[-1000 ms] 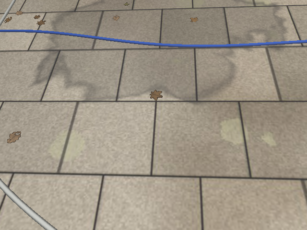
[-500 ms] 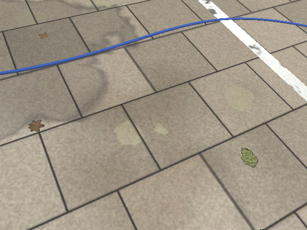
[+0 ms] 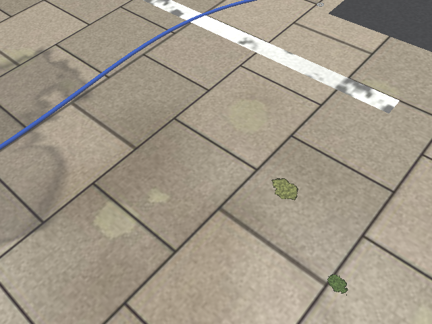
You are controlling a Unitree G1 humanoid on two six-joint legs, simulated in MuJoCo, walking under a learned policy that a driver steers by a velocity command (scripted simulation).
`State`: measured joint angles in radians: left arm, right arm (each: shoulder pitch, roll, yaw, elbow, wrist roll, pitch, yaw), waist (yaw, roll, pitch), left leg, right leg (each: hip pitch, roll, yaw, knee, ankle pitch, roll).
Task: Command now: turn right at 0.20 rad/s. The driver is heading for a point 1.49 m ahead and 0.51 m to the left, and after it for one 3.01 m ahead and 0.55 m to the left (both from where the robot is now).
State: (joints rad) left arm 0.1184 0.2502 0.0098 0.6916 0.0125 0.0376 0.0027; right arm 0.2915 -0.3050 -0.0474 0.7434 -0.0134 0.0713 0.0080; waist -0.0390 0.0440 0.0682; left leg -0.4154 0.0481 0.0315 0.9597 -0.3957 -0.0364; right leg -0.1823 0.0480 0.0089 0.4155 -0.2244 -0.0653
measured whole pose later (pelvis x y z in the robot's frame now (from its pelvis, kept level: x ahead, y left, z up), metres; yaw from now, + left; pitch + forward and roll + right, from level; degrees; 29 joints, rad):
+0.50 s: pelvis +0.00 +0.03 +0.00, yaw -2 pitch -2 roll -1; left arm 0.23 0.25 0.01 1.00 0.01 0.02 0.02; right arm 0.22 -0.23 0.00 0.87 -0.01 0.00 -0.02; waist 0.01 0.00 0.03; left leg -0.14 -0.01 0.03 0.41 -0.24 0.04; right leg -0.14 0.04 0.04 0.37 -0.21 -0.01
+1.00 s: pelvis +0.03 +0.03 +0.01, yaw -1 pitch +1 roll +0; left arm 0.21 0.23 0.02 1.07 0.03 -0.02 -0.03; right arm 0.40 -0.23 -0.04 1.07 -0.02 -0.03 -0.01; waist -0.02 0.02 -0.03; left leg -0.08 -0.02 0.01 0.29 -0.25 0.08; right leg -0.38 -0.01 -0.04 0.81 -0.34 -0.04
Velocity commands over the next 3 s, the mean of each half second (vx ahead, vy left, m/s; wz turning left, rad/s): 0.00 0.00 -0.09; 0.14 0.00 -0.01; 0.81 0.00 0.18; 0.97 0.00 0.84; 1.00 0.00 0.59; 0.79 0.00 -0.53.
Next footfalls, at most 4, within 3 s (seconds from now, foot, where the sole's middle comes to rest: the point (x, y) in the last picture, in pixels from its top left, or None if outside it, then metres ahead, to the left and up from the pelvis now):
0.18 left None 0.03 0.13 -0.78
1.14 right None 0.14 -0.11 -0.78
1.62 left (224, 293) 0.56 0.04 -0.78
2.04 right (212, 173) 1.04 0.06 -0.78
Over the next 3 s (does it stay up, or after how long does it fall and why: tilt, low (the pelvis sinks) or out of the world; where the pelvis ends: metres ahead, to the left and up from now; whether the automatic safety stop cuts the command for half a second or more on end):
stays up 1.41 0.64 -0.04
